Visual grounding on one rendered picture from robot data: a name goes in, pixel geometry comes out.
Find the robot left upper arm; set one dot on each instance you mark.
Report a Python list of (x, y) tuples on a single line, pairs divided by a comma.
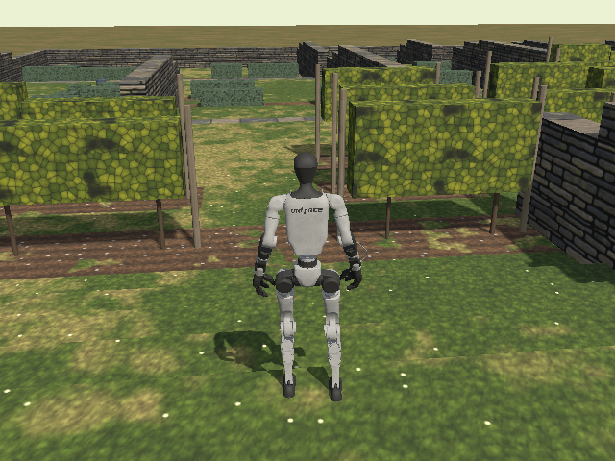
[(276, 204)]

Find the robot left forearm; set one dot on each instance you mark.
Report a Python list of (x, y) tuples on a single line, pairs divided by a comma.
[(262, 258)]

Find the robot left hand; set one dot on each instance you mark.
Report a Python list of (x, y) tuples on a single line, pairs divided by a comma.
[(258, 282)]

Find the robot right upper arm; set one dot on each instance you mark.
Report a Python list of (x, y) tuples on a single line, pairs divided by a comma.
[(341, 217)]

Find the right robot shin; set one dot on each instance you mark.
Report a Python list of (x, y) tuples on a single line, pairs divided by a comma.
[(334, 356)]

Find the robot right forearm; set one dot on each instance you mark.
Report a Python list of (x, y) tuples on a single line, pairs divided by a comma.
[(352, 255)]

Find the robot right hand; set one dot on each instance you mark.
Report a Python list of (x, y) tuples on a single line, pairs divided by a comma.
[(356, 275)]

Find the left robot shin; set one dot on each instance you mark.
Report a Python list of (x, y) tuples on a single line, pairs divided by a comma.
[(287, 351)]

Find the robot shin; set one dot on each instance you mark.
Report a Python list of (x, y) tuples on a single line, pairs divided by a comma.
[(287, 351), (334, 356)]

